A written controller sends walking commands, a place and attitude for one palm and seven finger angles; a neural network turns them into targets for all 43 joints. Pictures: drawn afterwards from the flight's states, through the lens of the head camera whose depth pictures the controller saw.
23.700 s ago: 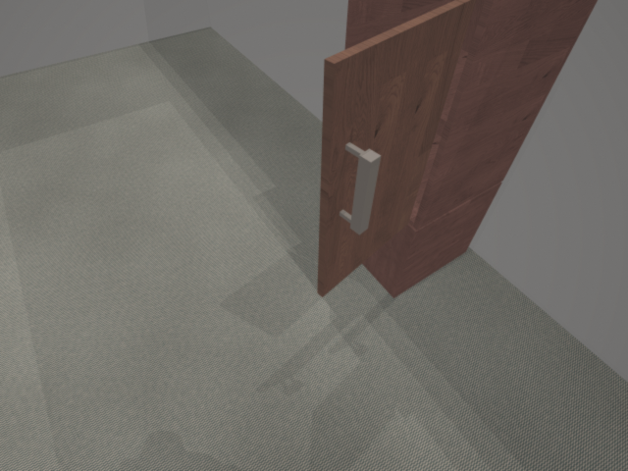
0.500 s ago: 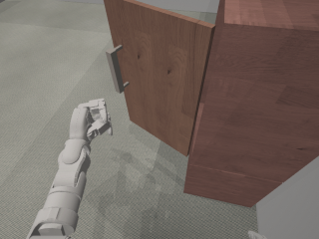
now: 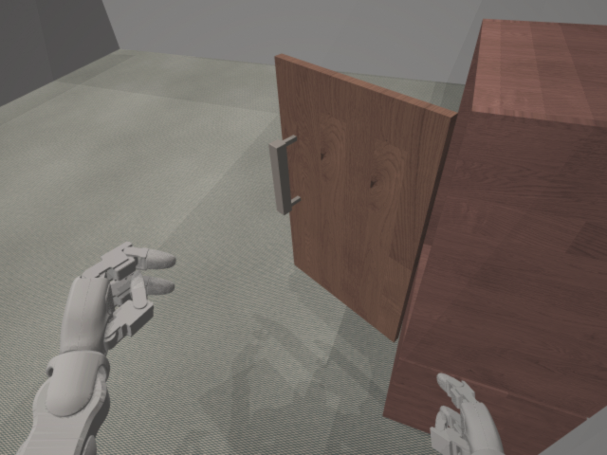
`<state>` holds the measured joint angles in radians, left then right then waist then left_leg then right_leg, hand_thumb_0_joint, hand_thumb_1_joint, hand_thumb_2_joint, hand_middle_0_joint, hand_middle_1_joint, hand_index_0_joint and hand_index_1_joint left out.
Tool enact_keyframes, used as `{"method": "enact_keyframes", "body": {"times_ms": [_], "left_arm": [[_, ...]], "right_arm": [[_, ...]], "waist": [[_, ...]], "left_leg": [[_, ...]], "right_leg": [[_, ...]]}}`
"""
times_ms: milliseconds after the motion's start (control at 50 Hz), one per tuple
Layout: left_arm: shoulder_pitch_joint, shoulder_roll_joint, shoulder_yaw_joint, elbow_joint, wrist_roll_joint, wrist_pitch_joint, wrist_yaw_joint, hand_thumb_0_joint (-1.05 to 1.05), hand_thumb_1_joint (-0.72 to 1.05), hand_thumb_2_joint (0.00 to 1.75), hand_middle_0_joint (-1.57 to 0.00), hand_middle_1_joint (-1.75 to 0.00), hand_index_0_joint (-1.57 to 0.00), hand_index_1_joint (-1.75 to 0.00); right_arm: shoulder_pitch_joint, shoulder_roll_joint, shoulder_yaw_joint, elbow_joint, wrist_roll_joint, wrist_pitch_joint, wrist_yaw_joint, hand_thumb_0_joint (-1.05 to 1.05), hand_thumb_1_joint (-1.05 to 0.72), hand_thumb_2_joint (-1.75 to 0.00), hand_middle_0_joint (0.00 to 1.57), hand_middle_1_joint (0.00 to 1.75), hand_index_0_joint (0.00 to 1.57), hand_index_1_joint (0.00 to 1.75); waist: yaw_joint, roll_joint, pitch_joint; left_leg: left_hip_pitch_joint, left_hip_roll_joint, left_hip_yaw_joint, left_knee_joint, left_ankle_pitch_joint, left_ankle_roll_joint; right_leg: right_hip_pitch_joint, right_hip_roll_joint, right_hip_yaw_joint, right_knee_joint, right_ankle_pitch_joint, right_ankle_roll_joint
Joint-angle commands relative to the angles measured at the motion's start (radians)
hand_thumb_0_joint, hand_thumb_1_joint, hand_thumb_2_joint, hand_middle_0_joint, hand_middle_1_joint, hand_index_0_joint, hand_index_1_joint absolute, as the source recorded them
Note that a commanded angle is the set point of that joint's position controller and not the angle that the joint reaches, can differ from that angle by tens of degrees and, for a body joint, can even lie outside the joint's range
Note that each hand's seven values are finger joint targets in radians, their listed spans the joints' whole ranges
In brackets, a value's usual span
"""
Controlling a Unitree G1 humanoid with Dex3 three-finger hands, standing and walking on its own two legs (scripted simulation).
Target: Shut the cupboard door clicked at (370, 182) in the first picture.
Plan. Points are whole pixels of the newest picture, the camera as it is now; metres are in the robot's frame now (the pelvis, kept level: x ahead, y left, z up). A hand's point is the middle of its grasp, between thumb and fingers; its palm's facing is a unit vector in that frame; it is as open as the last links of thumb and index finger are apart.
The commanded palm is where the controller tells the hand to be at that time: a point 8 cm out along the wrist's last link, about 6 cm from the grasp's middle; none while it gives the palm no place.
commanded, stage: draw the hand back to the body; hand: left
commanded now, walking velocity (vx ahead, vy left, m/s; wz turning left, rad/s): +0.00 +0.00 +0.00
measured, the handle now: (288, 175) +0.66 +0.12 +0.01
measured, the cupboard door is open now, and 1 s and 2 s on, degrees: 65 65 65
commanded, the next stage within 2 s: step back with the hand held close in 0.62 s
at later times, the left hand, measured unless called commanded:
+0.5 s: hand (68, 336) +0.18 +0.27 +0.15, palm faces +0.46 -0.80 -0.39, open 7.3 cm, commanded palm +0.14 +0.30 +0.17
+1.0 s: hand (76, 318) +0.20 +0.27 +0.15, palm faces +0.38 -0.80 -0.47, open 7.4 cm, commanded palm +0.14 +0.31 +0.17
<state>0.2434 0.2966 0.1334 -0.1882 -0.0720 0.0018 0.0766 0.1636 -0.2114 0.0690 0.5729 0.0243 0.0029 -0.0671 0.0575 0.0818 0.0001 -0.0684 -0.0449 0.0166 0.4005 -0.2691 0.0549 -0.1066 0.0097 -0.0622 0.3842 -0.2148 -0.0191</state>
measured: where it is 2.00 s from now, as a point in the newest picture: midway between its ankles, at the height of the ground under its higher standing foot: outside the picture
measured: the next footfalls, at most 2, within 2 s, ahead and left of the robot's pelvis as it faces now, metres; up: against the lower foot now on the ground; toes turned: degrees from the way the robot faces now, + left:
none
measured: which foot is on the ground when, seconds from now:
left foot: down 0.00-1.00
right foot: down 0.00-1.00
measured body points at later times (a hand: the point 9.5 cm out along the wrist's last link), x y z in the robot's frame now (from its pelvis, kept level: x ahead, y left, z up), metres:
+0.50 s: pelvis +0.00 +0.00 +0.00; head -0.03 -0.02 +0.45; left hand +0.15 +0.31 +0.17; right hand +0.18 -0.23 -0.09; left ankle -0.03 +0.08 -0.74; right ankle +0.00 -0.11 -0.74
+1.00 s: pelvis +0.00 +0.01 -0.01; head +0.00 -0.01 +0.44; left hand +0.18 +0.31 +0.18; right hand +0.16 -0.24 -0.10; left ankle -0.03 +0.08 -0.74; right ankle +0.00 -0.11 -0.74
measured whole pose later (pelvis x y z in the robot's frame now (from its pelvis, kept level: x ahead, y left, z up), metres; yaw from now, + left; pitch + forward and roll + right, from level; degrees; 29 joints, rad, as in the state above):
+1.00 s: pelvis +0.00 +0.01 -0.01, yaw -1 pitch +1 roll -1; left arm 0.53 0.38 0.38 -0.39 -0.07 -0.15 0.12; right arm 0.19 -0.26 -0.01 0.59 0.02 0.01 -0.08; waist 0.00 0.07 -0.04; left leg -0.22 -0.04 0.05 0.50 -0.31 0.07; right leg -0.26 0.01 -0.04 0.47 -0.23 0.00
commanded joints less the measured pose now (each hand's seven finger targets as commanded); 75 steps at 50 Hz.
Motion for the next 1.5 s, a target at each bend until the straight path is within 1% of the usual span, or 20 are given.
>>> {"method": "enact_keyframes", "body": {"times_ms": [0, 100, 160, 220, 280, 300, 380, 440, 620, 680, 720, 740, 760, 820, 940, 1000, 1100, 1160, 1300, 1480], "left_arm": [[-0.099, 0.190, 0.169, -0.288, -0.003, -0.073, 0.022, 0.00, 0.90, 0.90, -0.50, -0.63, -0.50, -0.63], [0.022, 0.222, 0.245, -0.370, -0.004, -0.092, 0.031, 0.00, 0.90, 0.90, -0.36, -0.48, -0.36, -0.48], [0.100, 0.256, 0.311, -0.386, -0.007, -0.103, 0.038, 0.00, 0.90, 0.90, -0.28, -0.39, -0.28, -0.39], [0.164, 0.277, 0.359, -0.415, -0.011, -0.117, 0.040, 0.00, 0.90, 0.90, -0.20, -0.30, -0.20, -0.30], [0.126, 0.216, 0.290, -0.375, 0.000, -0.119, 0.039, 0.00, 0.90, 0.90, -0.20, -0.30, -0.20, -0.30], [0.104, 0.213, 0.280, -0.377, 0.002, -0.122, 0.042, 0.00, 0.90, 0.90, -0.20, -0.30, -0.20, -0.30], [0.095, 0.245, 0.307, -0.370, 0.004, -0.128, 0.051, 0.00, 0.90, 0.90, -0.20, -0.30, -0.20, -0.30], [0.094, 0.252, 0.315, -0.408, 0.005, -0.137, 0.053, 0.00, 0.90, 0.90, -0.20, -0.30, -0.20, -0.30], [0.122, 0.250, 0.331, -0.390, -0.001, -0.132, 0.046, 0.00, 0.90, 0.90, -0.20, -0.30, -0.20, -0.30], [0.155, 0.245, 0.335, -0.355, -0.005, -0.125, 0.042, 0.00, 0.90, 0.90, -0.20, -0.30, -0.20, -0.30], [0.137, 0.240, 0.325, -0.375, -0.005, -0.126, 0.040, 0.00, 0.90, 0.90, -0.20, -0.30, -0.20, -0.30], [0.025, 0.337, 0.423, -0.441, -0.001, -0.171, 0.052, 0.00, 0.90, 0.90, -0.20, -0.30, -0.20, -0.30], [0.121, 0.286, 0.385, -0.365, 0.000, -0.184, 0.051, 0.00, 0.90, 0.90, -0.20, -0.30, -0.20, -0.30], [0.177, 0.257, 0.352, -0.372, 0.005, -0.210, 0.053, 0.00, 0.90, 0.90, -0.20, -0.30, -0.20, -0.30], [0.248, 0.305, 0.402, -0.415, 0.000, -0.216, 0.069, 0.00, 0.90, 0.90, -0.20, -0.30, -0.20, -0.30], [0.271, 0.319, 0.419, -0.438, -0.002, -0.209, 0.070, 0.00, 0.90, 0.90, -0.20, -0.30, -0.20, -0.30], [0.305, 0.321, 0.430, -0.468, 0.001, -0.214, 0.075, 0.00, 0.90, 0.90, -0.20, -0.30, -0.20, -0.30], [0.289, 0.314, 0.431, -0.467, 0.009, -0.221, 0.079, 0.00, 0.90, 0.90, -0.20, -0.30, -0.20, -0.30], [0.212, 0.297, 0.434, -0.491, 0.040, -0.256, 0.081, 0.00, 0.90, 0.90, -0.20, -0.30, -0.20, -0.30], [0.154, 0.303, 0.446, -0.500, 0.061, -0.282, 0.086, 0.00, 0.90, 0.90, -0.20, -0.30, -0.20, -0.30]], "right_arm": [[-0.114, -0.108, -0.058, -0.142, -0.009, -0.053, -0.004, 0.00, -0.90, -0.90, 0.20, 0.30, 0.20, 0.30], [-0.116, -0.111, -0.069, -0.133, -0.008, -0.080, 0.001, 0.00, -0.90, -0.90, 0.20, 0.30, 0.20, 0.30], [-0.108, -0.116, -0.078, -0.126, -0.007, -0.096, 0.002, 0.00, -0.90, -0.90, 0.20, 0.30, 0.20, 0.30], [-0.110, -0.116, -0.085, -0.125, 0.000, -0.108, 0.002, 0.00, -0.90, -0.90, 0.20, 0.30, 0.20, 0.30], [-0.097, -0.132, -0.091, -0.108, -0.005, -0.124, -0.001, 0.00, -0.90, -0.90, 0.20, 0.30, 0.20, 0.30], [-0.095, -0.133, -0.091, -0.105, -0.002, -0.128, -0.002, 0.00, -0.90, -0.90, 0.20, 0.30, 0.20, 0.30], [-0.094, -0.136, -0.094, -0.097, -0.008, -0.141, -0.012, 0.00, -0.90, -0.90, 0.20, 0.30, 0.20, 0.30], [-0.099, -0.125, -0.090, -0.099, -0.007, -0.147, -0.013, 0.00, -0.90, -0.90, 0.20, 0.30, 0.20, 0.30], [-0.100, -0.115, -0.084, -0.099, -0.010, -0.143, -0.009, 0.00, -0.90, -0.90, 0.20, 0.30, 0.20, 0.30], [-0.096, -0.120, -0.089, -0.100, -0.011, -0.139, -0.008, 0.00, -0.90, -0.90, 0.20, 0.30, 0.20, 0.30], [-0.097, -0.117, -0.088, -0.104, -0.010, -0.135, -0.007, 0.00, -0.90, -0.90, 0.20, 0.30, 0.20, 0.30], [-0.083, -0.152, -0.102, -0.139, 0.000, -0.113, -0.007, 0.00, -0.90, -0.90, 0.20, 0.30, 0.20, 0.30], [-0.070, -0.143, -0.104, -0.115, -0.007, -0.101, -0.011, 0.00, -0.90, -0.90, 0.20, 0.30, 0.20, 0.30], [-0.069, -0.142, -0.112, -0.120, -0.008, -0.076, -0.008, 0.00, -0.90, -0.90, 0.20, 0.30, 0.20, 0.30], [-0.076, -0.152, -0.123, -0.155, -0.004, -0.031, -0.026, 0.00, -0.90, -0.90, 0.20, 0.30, 0.20, 0.30], [-0.072, -0.151, -0.127, -0.175, 0.001, -0.012, -0.030, 0.00, -0.90, -0.90, 0.20, 0.30, 0.20, 0.30], [-0.067, -0.154, -0.127, -0.196, -0.001, -0.003, -0.032, 0.00, -0.90, -0.90, 0.20, 0.30, 0.20, 0.30], [-0.060, -0.164, -0.129, -0.200, -0.005, -0.010, -0.034, 0.00, -0.90, -0.90, 0.20, 0.30, 0.20, 0.30], [-0.045, -0.170, -0.129, -0.200, -0.013, -0.045, -0.036, 0.00, -0.90, -0.90, 0.20, 0.30, 0.20, 0.30], [-0.020, -0.177, -0.133, -0.186, -0.017, -0.075, -0.026, 0.00, -0.90, -0.90, 0.20, 0.30, 0.20, 0.30]], "waist": [[-0.013, -0.031, -0.109], [-0.002, -0.002, -0.091], [0.005, -0.031, -0.079], [0.010, 0.002, -0.061], [-0.011, -0.042, -0.006], [-0.014, -0.025, 0.002], [-0.004, -0.053, -0.023], [0.001, -0.009, -0.062], [0.005, 0.019, -0.024], [0.005, -0.047, -0.027], [0.002, -0.026, -0.036], [-0.043, -0.018, -0.013], [-0.049, -0.073, -0.042], [-0.058, -0.073, -0.104], [-0.056, -0.049, -0.191], [-0.057, -0.057, -0.211], [-0.056, -0.033, -0.193], [-0.056, -0.007, -0.140], [-0.062, 0.037, -0.084], [-0.068, -0.035, -0.065]], "left_leg": [[-0.033, 0.069, -0.048, -0.069, 0.295, -0.045], [-0.048, 0.074, -0.055, -0.070, 0.299, -0.052], [-0.066, 0.075, -0.053, -0.065, 0.301, -0.053], [-0.077, 0.078, -0.047, -0.067, 0.277, -0.056], [-0.090, 0.079, -0.051, -0.079, 0.211, -0.048], [-0.085, 0.079, -0.052, -0.081, 0.186, -0.045], [-0.088, 0.069, -0.046, -0.077, 0.157, -0.033], [-0.074, 0.065, -0.040, -0.069, 0.185, -0.033], [-0.091, 0.067, -0.033, -0.069, 0.211, -0.039], [-0.090, 0.070, -0.029, -0.068, 0.215, -0.035], [-0.083, 0.069, -0.025, -0.065, 0.219, -0.033], [-0.163, 0.094, -0.053, -0.010, 0.107, -0.008], [-0.144, 0.088, -0.059, 0.029, 0.092, -0.006], [-0.140, 0.092, -0.062, 0.077, 0.125, -0.013], [-0.184, 0.142, -0.091, 0.050, 0.422, -0.025], [-0.215, 0.153, -0.095, 0.070, 0.483, -0.031], [-0.307, 0.177, -0.126, 0.033, 0.369, -0.015], [-0.436, 0.196, -0.154, -0.024, 0.154, 0.013], [-0.682, 0.226, -0.212, -0.116, -0.253, 0.056], [-0.763, 0.187, -0.201, -0.040, -0.421, 0.063]], "right_leg": [[0.092, -0.018, 0.039, -0.034, 0.195, -0.010], [0.089, -0.017, 0.033, -0.030, 0.171, -0.008], [0.085, -0.016, 0.032, -0.027, 0.175, -0.007], [0.076, -0.016, 0.035, -0.028, 0.151, -0.007], [0.023, -0.017, 0.031, -0.039, 0.095, -0.003], [0.011, -0.019, 0.034, -0.038, 0.073, -0.002], [0.027, -0.021, 0.040, -0.043, 0.058, -0.004], [0.050, -0.023, 0.044, -0.034, 0.085, -0.006], [0.052, -0.019, 0.048, -0.043, 0.113, -0.009], [0.050, -0.019, 0.049, -0.049, 0.121, -0.006], [0.050, -0.021, 0.051, -0.046, 0.125, -0.004], [-0.019, -0.085, 0.179, -0.080, 0.140, -0.012], [-0.046, -0.123, 0.197, -0.090, 0.131, -0.026], [-0.066, -0.168, 0.218, -0.056, 0.186, -0.046], [0.006, -0.111, 0.134, 0.121, 0.426, -0.013], [0.019, -0.110, 0.140, 0.160, 0.475, -0.010], [0.018, -0.088, 0.141, 0.196, 0.362, 0.002], [0.038, -0.060, 0.140, 0.214, 0.242, 0.015], [0.134, -0.023, 0.125, 0.311, 0.156, 0.028], [0.115, -0.055, 0.192, 0.292, 0.079, 0.008]]}}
